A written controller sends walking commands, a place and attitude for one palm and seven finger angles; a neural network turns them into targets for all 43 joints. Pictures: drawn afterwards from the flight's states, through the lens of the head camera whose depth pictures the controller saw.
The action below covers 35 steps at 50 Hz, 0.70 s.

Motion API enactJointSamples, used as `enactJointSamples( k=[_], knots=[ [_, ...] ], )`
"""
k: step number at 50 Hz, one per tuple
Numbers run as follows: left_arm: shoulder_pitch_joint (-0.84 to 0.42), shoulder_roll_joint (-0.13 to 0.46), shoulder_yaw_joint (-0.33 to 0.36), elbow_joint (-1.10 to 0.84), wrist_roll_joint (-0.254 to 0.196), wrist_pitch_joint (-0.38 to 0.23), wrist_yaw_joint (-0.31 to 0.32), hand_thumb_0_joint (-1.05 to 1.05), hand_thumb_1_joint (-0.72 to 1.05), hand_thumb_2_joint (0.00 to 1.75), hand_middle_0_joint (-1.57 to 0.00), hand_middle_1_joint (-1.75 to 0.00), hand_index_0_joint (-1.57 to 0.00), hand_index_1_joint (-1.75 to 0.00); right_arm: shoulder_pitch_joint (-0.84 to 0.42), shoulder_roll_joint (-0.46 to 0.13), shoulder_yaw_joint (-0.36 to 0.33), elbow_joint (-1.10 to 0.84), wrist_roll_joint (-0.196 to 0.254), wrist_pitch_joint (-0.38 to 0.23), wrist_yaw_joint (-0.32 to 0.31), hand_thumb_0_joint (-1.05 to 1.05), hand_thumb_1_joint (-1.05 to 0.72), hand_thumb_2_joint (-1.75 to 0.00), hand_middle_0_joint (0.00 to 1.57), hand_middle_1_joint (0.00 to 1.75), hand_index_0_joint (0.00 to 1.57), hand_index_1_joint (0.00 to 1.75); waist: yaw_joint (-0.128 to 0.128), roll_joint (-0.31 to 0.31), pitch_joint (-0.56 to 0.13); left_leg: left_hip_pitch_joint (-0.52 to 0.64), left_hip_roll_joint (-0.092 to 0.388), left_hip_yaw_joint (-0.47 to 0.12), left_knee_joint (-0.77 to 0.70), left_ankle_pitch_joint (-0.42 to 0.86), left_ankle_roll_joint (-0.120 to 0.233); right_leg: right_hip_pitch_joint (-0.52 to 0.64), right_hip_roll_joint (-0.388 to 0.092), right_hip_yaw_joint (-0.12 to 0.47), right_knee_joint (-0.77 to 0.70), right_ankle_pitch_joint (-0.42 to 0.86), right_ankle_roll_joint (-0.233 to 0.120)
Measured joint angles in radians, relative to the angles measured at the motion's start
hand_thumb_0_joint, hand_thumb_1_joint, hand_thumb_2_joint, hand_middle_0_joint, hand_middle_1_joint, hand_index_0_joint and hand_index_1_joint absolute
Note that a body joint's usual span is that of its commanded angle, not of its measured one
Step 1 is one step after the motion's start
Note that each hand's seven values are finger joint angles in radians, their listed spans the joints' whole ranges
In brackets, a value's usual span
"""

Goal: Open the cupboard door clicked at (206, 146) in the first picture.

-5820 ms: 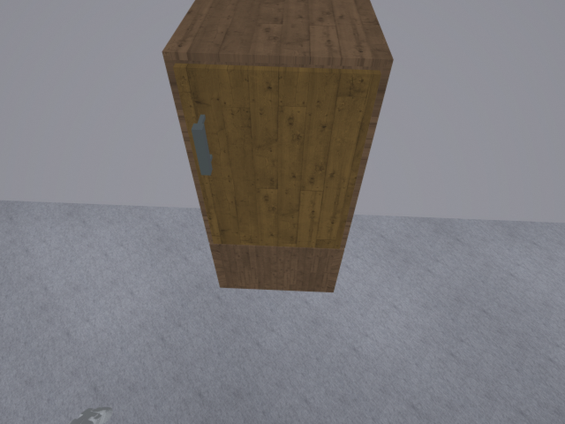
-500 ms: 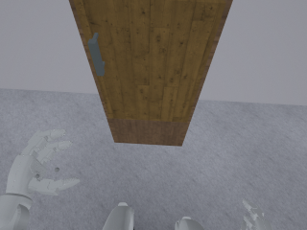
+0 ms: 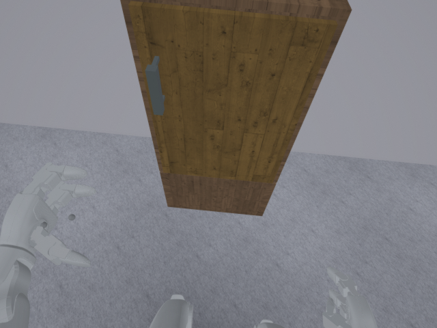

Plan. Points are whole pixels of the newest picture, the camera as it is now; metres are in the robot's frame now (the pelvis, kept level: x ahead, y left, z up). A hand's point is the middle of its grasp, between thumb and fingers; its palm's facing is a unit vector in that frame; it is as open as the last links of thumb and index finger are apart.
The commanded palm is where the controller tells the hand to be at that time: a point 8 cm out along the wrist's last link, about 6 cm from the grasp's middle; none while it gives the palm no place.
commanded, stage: raise the hand with hooked fingers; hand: left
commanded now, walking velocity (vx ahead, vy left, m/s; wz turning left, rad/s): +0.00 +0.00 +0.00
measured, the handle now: (157, 86) +0.63 +0.20 +0.05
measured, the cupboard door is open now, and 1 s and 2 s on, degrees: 0 0 0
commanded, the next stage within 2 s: move the hooked fingers beside the handle in 0.62 s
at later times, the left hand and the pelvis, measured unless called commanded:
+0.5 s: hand (79, 207) +0.29 +0.26 +0.07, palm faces -0.01 -1.00 -0.04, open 14.0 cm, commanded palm +0.26 +0.30 +0.07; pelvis +0.00 -0.01 +0.00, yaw -1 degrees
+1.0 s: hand (87, 186) +0.33 +0.26 +0.07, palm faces -0.02 -1.00 -0.03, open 14.0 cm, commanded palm +0.32 +0.30 +0.07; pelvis +0.00 -0.02 +0.00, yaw +0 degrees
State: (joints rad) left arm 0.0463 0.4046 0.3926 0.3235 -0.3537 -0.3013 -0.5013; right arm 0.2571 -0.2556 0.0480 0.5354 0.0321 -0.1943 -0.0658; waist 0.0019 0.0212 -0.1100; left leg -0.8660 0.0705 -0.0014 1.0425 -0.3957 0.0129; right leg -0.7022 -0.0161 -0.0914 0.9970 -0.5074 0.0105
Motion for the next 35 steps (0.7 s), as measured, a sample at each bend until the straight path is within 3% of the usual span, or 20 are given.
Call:
enactJointSamples(
  k=[10,18,35],
  knots=[
    [-0.068,0.036,0.043,0.084,-0.022,0.009,-0.042,-0.01,-0.50,0.30,-0.30,-1.20,-0.30,-1.20,0.036,-0.019,-0.011,0.017,0.005,0.015,-0.006,0.01,-0.90,-0.90,0.20,0.30,0.21,0.30,-0.014,-0.001,0.002,0.016,0.007,0.006,-0.025,0.009,-0.005,0.008,0.007,0.007,-0.019,0.010,-0.005],
    [-0.051,0.023,0.039,0.084,-0.021,-0.006,-0.042,-0.01,-0.50,0.30,-0.30,-1.20,-0.30,-1.20,0.048,-0.027,-0.024,0.011,0.006,0.020,0.001,0.01,-0.90,-0.90,0.20,0.30,0.21,0.30,-0.023,-0.001,-0.002,0.018,0.011,0.013,-0.030,0.011,-0.010,0.002,0.011,0.015,-0.015,0.010,-0.009],
    [-0.060,0.012,0.034,0.107,-0.022,-0.026,-0.041,-0.01,-0.50,0.30,-0.30,-1.20,-0.30,-1.20,0.023,-0.014,-0.012,0.015,0.008,0.022,-0.006,0.01,-0.90,-0.90,0.20,0.30,0.21,0.30,-0.012,0.006,-0.004,0.019,0.014,0.003,-0.028,0.015,-0.022,-0.001,0.015,0.007,-0.001,0.003,-0.021]
  ],
)
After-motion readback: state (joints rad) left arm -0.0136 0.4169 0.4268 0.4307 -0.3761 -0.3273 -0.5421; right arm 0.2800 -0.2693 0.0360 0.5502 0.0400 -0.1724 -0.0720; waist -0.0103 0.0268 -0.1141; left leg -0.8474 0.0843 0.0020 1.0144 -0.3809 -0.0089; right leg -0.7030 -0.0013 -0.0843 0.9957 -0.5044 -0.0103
